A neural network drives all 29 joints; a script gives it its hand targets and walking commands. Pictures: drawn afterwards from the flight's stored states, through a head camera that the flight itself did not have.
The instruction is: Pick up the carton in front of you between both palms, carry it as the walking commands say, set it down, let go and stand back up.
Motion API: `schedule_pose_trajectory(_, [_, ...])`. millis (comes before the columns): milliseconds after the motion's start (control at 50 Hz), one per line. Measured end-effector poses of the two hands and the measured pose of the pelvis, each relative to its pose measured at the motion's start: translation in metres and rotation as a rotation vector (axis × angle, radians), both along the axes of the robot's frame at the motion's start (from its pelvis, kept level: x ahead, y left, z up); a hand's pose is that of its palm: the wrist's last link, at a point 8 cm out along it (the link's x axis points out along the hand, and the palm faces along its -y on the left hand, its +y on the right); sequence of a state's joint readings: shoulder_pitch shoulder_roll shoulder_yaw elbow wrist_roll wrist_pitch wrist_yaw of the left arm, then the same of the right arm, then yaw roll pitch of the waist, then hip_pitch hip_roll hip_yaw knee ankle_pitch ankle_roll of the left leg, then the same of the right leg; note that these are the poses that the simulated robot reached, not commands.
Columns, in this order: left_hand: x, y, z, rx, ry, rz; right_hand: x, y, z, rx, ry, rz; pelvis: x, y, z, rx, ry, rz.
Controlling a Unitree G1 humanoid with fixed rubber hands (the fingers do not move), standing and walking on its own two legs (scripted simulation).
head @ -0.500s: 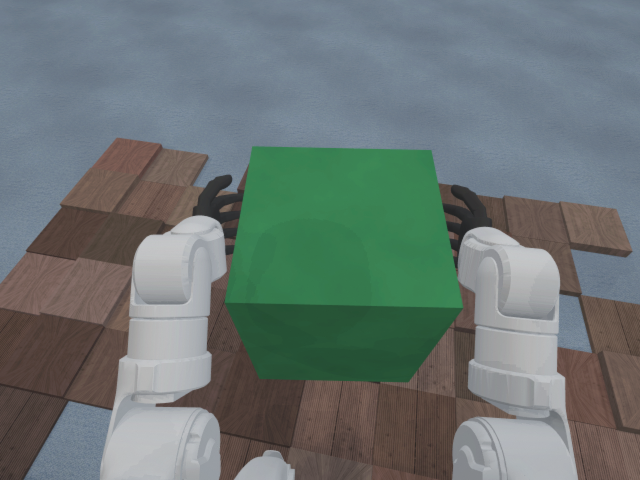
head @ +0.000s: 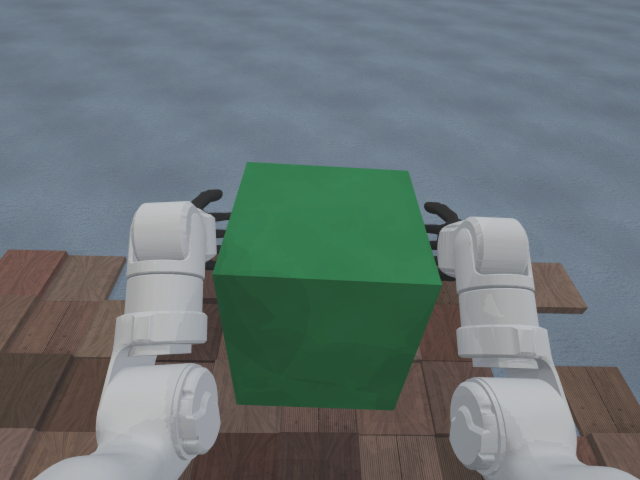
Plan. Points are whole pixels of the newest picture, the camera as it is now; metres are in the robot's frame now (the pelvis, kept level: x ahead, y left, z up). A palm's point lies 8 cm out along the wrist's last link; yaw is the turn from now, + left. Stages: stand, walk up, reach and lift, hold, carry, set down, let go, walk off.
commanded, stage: carry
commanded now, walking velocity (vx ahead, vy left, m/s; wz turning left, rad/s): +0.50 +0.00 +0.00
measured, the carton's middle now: (321, 288) +0.36 -0.01 +0.07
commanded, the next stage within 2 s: none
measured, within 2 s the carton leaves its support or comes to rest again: neither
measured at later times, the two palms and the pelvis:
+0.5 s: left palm (236, 131) +0.67 +0.12 +0.13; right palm (400, 132) +0.69 -0.17 +0.12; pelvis +0.32 -0.05 +0.00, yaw +1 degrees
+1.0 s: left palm (283, 43) +1.04 +0.04 +0.15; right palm (405, 51) +1.02 -0.25 +0.15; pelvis +0.66 -0.07 -0.01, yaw -2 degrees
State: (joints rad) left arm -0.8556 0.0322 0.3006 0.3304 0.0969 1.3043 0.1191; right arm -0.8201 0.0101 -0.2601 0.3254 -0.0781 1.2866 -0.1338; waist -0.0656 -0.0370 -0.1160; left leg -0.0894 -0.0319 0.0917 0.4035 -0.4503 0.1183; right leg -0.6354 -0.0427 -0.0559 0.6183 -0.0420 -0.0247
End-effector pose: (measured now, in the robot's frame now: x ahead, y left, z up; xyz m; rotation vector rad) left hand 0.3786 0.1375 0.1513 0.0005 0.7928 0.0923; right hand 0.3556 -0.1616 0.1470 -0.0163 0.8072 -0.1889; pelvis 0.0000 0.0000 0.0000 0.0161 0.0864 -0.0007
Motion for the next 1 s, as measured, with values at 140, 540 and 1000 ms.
schedule_pose_trajectory(140, [0.084, -0.019, -0.059, 0.054, 0.041, 0.029, 0.102, -0.020, -0.066, 0.030, 0.041, 0.053, 0.096, -0.030, -0.017, -0.024, -0.014, 0.012])
schedule_pose_trajectory(540, [0.328, -0.011, -0.020, 0.035, -0.173, 0.093, 0.363, -0.012, -0.022, 0.033, -0.174, 0.088, 0.356, -0.042, -0.007, -0.007, 0.004, 0.009])
schedule_pose_trajectory(1000, [0.663, -0.093, 0.003, 0.045, -0.055, -0.036, 0.664, -0.092, 0.002, 0.040, -0.055, -0.012, 0.657, -0.074, -0.009, -0.054, 0.004, -0.025])
